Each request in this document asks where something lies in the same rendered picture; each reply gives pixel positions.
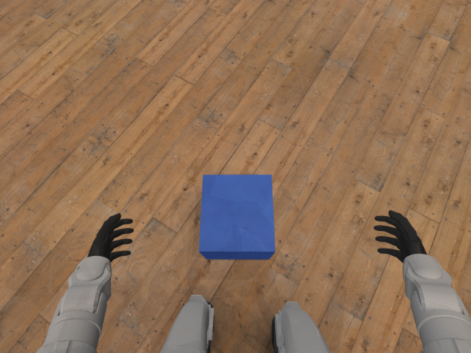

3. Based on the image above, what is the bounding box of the robot right thigh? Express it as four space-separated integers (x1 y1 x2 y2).
275 308 331 353

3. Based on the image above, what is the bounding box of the robot left forearm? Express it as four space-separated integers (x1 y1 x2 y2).
36 256 112 353

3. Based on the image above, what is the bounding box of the left robot hand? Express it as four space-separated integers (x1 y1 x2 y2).
88 213 134 262

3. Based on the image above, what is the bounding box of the right robot shin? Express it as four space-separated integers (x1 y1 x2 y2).
278 302 300 353

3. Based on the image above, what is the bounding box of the carton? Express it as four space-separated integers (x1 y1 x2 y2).
199 174 275 260

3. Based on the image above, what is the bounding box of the right robot hand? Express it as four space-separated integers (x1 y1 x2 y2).
374 210 427 263

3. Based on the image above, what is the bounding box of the robot right forearm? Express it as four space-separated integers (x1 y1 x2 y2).
403 254 471 353

